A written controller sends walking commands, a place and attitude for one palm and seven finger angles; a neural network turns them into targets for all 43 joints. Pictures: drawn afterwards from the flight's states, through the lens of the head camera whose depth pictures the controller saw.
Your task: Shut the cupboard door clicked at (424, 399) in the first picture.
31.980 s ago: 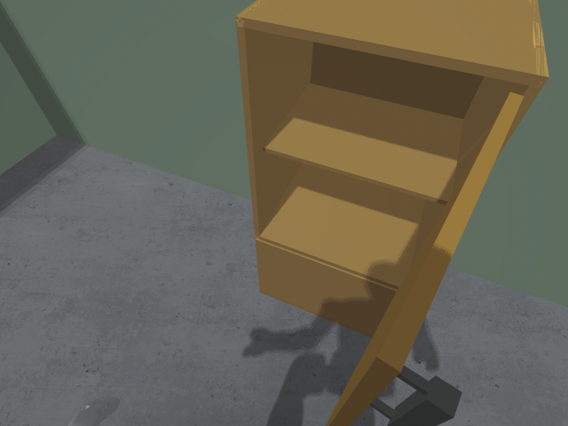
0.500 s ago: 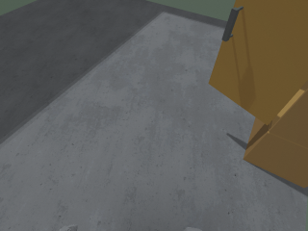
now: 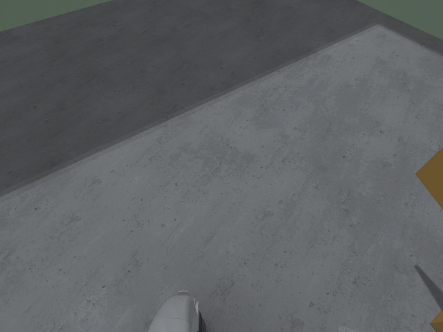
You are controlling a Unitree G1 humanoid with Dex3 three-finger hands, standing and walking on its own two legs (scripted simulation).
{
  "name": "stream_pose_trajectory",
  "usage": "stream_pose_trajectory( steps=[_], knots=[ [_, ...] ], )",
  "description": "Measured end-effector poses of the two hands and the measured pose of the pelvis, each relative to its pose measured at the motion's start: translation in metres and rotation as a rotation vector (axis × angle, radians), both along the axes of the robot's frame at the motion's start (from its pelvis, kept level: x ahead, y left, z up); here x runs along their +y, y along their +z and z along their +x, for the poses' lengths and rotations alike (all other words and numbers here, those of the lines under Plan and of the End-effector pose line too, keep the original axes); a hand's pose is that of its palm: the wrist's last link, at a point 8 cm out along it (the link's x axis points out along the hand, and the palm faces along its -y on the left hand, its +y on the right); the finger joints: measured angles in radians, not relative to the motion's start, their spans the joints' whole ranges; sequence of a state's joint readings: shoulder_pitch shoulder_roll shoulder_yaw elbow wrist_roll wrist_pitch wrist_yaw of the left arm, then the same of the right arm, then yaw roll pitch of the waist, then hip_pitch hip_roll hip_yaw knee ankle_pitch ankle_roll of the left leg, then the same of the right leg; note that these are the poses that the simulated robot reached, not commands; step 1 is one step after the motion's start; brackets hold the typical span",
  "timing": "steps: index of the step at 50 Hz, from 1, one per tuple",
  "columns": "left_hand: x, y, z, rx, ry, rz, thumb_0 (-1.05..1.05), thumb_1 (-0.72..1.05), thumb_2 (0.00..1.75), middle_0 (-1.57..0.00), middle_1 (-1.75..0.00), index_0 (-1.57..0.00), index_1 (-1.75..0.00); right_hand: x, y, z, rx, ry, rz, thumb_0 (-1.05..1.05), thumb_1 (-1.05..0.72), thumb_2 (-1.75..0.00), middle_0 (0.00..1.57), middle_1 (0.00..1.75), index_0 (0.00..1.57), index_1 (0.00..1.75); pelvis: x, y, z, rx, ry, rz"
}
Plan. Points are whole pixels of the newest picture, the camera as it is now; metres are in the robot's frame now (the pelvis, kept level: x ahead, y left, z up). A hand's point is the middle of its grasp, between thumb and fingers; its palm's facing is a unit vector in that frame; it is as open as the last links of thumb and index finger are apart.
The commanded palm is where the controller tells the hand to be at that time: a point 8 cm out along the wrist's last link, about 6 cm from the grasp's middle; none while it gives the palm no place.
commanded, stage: walk to a spot facing it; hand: left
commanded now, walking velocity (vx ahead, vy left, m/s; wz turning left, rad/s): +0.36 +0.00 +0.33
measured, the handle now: out of the picture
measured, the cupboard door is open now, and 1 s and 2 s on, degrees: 69 69 69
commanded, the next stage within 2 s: turn to face it in 0.28 s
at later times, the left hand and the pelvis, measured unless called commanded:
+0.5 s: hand (151, 237) +0.32 +0.21 -0.16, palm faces +0.04 -0.98 -0.19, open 7.4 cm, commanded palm none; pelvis +0.21 +0.02 -0.01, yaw +1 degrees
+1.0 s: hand (163, 211) +0.39 +0.20 -0.17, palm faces -0.14 -0.97 -0.21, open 7.4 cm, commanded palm none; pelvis +0.31 +0.02 +0.00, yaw -14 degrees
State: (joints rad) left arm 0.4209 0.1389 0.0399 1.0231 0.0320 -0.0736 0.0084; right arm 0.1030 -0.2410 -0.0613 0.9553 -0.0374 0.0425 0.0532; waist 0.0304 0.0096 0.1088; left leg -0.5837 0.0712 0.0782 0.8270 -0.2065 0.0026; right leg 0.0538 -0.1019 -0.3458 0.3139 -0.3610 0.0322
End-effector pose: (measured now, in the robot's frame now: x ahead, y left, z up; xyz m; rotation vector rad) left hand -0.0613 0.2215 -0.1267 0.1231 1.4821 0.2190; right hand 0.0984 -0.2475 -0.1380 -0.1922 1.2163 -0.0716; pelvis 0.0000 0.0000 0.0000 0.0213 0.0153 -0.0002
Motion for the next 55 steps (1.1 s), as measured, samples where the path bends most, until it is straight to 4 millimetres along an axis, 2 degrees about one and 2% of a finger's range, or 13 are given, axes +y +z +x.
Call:
stream_pose_trajectory(
  steps=[5,8,10,14,21,25,29,32,36,40,45,51,55],
  knots=[
    [0.009,-0.013,-0.015,0.157,0.097,-0.039,0.01,0.90,0.90,-0.20,-0.30,-0.20,-0.30,0.043,-0.007,0.104,-0.129,0.114,0.004,0.00,-0.91,-0.90,0.20,0.30,0.19,0.29,0.023,-0.020,0.050,0.004,0.033,-0.009],
    [0.026,-0.021,0.010,0.180,0.108,-0.042,0.01,0.90,0.90,-0.20,-0.30,-0.20,-0.30,0.060,-0.006,0.134,-0.185,0.117,-0.003,0.00,-0.91,-0.90,0.20,0.30,0.19,0.29,0.033,-0.024,0.074,-0.014,0.045,-0.006],
    [0.038,-0.023,0.047,0.123,0.095,-0.024,0.01,0.90,0.90,-0.20,-0.30,-0.20,-0.30,0.064,-0.001,0.138,-0.172,0.104,-0.009,0.00,-0.91,-0.90,0.20,0.30,0.20,0.29,0.037,-0.018,0.090,-0.023,0.043,-0.005],
    [0.055,-0.019,0.143,-0.061,0.047,-0.002,0.01,0.91,0.90,-0.20,-0.30,-0.20,-0.30,0.065,0.005,0.128,-0.098,0.046,-0.025,-0.01,-0.92,-0.90,0.20,0.30,0.20,0.30,0.040,-0.005,0.120,-0.035,0.050,-0.006],
    [0.051,-0.006,0.300,-0.310,-0.047,-0.004,0.01,0.91,0.90,-0.19,-0.30,-0.19,-0.30,0.040,0.004,0.101,0.075,-0.057,-0.061,-0.01,-0.94,-0.90,0.20,0.30,0.20,0.30,0.035,0.001,0.178,-0.046,0.046,0.006],
    [0.035,-0.003,0.370,-0.363,-0.112,-0.002,0.00,0.91,0.90,-0.19,-0.30,-0.20,-0.30,0.032,-0.008,0.087,0.185,-0.121,-0.045,-0.01,-0.92,-0.90,0.20,0.30,0.20,0.30,0.024,-0.005,0.213,-0.051,0.015,0.016],
    [0.016,-0.012,0.419,-0.369,-0.177,0.012,0.00,0.91,0.90,-0.19,-0.30,-0.20,-0.30,0.023,-0.028,0.088,0.273,-0.186,-0.015,0.00,-0.91,-0.90,0.20,0.30,0.20,0.30,0.007,-0.020,0.250,-0.051,-0.032,0.009],
    [0.004,-0.013,0.429,-0.338,-0.202,0.013,0.00,0.91,0.90,-0.20,-0.30,-0.20,-0.30,0.017,-0.030,0.107,0.279,-0.221,-0.001,0.00,-0.91,-0.90,0.20,0.30,0.20,0.29,-0.001,-0.019,0.262,-0.051,-0.059,0.003],
    [-0.004,-0.009,0.426,-0.247,-0.205,0.011,0.00,0.90,0.90,-0.20,-0.30,-0.20,-0.30,0.009,-0.018,0.150,0.202,-0.231,0.002,0.00,-0.91,-0.90,0.20,0.30,0.19,0.29,-0.008,-0.007,0.273,-0.029,-0.092,0.006],
    [-0.002,-0.006,0.427,-0.198,-0.211,0.017,0.00,0.92,0.90,-0.20,-0.30,-0.20,-0.30,0.004,-0.010,0.192,0.110,-0.228,0.000,0.00,-0.91,-0.90,0.20,0.30,0.19,0.29,-0.009,-0.001,0.284,-0.001,-0.124,0.004],
    [0.006,-0.006,0.438,-0.184,-0.228,0.004,0.01,0.91,0.90,-0.20,-0.30,-0.20,-0.30,0.004,-0.002,0.231,0.022,-0.237,-0.018,0.00,-0.91,-0.90,0.20,0.30,0.19,0.29,0.000,0.000,0.296,0.015,-0.176,-0.003],
    [0.028,-0.014,0.461,-0.186,-0.265,-0.016,0.01,0.90,0.90,-0.20,-0.30,-0.20,-0.30,0.014,0.011,0.262,-0.079,-0.278,-0.060,0.00,-0.91,-0.90,0.20,0.30,0.19,0.29,0.022,-0.003,0.310,0.025,-0.256,-0.012],
    [0.044,-0.022,0.487,-0.189,-0.310,-0.028,0.01,0.90,0.90,-0.20,-0.30,-0.20,-0.30,0.024,0.019,0.259,-0.117,-0.315,-0.103,0.00,-0.91,-0.90,0.20,0.30,0.20,0.29,0.037,-0.006,0.317,0.017,-0.304,-0.023]
  ],
)
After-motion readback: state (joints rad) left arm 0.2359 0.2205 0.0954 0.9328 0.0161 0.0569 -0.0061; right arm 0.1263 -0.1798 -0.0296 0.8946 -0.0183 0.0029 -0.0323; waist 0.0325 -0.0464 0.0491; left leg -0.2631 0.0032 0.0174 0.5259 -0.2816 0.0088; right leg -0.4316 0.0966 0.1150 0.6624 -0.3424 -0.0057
